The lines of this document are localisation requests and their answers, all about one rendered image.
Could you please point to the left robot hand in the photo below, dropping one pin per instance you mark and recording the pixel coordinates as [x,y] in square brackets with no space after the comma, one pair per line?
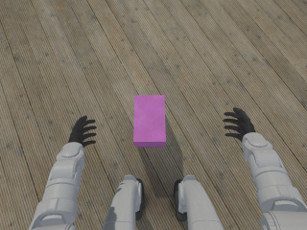
[77,135]

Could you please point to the robot thigh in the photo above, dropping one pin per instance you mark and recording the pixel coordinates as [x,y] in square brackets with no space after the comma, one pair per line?
[121,214]
[201,214]

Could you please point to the robot right upper arm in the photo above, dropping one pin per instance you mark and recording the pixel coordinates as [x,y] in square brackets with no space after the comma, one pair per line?
[283,220]

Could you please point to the robot left thigh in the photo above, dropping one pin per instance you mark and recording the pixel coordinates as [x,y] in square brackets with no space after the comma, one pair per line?
[121,214]

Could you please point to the right robot hand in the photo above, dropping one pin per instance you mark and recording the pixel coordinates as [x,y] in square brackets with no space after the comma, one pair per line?
[244,125]

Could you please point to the robot left forearm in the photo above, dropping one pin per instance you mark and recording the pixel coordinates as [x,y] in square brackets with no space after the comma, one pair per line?
[59,203]

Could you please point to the robot right forearm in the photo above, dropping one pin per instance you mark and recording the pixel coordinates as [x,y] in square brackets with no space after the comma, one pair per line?
[275,191]

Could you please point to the robot right thigh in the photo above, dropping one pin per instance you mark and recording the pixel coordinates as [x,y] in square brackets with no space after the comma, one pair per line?
[201,214]

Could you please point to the carton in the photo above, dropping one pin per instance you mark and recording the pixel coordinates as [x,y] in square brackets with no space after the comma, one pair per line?
[149,125]

